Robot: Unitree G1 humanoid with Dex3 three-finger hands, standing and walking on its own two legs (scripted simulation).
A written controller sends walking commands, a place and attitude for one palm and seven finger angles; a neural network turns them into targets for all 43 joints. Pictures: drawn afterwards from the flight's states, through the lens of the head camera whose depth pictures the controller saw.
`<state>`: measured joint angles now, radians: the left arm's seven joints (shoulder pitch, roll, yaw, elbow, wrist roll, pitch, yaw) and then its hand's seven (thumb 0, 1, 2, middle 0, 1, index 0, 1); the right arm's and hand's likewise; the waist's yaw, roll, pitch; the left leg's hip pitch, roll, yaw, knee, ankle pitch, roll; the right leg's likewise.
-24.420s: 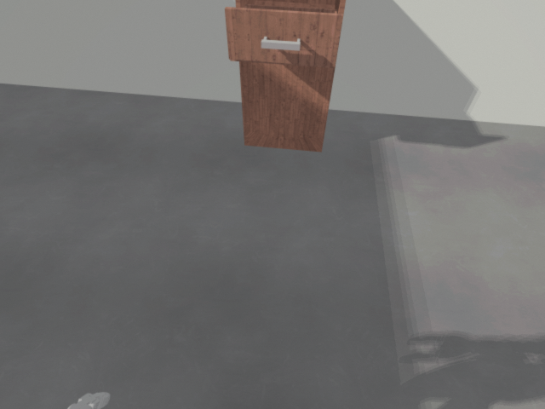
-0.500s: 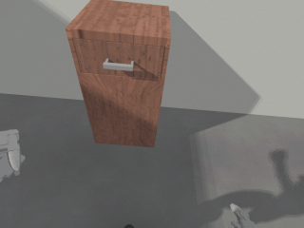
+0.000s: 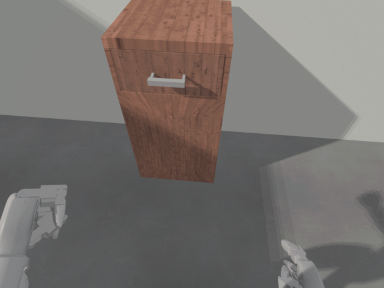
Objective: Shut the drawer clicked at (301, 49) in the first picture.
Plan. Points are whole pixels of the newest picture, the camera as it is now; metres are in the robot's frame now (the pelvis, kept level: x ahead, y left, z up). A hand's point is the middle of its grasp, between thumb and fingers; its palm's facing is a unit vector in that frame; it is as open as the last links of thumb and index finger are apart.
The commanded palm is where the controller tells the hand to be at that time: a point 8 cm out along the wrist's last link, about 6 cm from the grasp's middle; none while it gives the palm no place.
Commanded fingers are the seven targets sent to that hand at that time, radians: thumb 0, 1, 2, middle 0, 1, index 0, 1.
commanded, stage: let the arm hang, fingers relaxed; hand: left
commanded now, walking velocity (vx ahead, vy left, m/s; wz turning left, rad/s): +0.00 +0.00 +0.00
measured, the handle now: (167, 79) +0.82 +0.16 -0.02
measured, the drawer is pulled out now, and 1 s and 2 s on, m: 0.00 0.00 0.00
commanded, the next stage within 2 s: look to check the result in 1.04 s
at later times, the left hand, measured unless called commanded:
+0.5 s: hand out of the picture -0.08 +0.19 -0.16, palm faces +0.04 -0.97 -0.24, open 5.0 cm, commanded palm none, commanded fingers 0.00 0.90 0.90 -0.24 -0.34 -0.24 -0.34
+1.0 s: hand out of the picture -0.01 +0.12 -0.17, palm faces +0.07 -0.99 -0.15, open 7.3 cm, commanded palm none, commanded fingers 0.00 0.90 0.90 -0.20 -0.30 -0.20 -0.30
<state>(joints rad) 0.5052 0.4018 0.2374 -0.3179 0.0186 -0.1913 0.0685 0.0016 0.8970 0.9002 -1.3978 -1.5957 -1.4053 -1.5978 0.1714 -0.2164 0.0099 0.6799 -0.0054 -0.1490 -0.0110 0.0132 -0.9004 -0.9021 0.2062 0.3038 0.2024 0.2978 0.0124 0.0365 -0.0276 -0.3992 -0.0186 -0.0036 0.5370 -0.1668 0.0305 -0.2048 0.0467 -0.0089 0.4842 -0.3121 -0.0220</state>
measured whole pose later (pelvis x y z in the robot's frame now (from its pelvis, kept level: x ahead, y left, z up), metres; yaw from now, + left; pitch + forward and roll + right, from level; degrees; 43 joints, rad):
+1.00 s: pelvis +0.01 -0.02 +0.01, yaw +1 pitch -2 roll +0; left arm 0.31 0.09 0.00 1.14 0.01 -0.01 0.05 0.01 0.92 0.90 -0.20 -0.30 -0.21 -0.31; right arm 0.30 -0.11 -0.01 1.15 -0.02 0.01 -0.05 0.01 -0.91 -0.90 0.20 0.30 0.20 0.30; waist -0.01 0.00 0.03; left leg -0.26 -0.03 -0.03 0.44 -0.15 0.01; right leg -0.08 0.04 -0.03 0.43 -0.32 -0.05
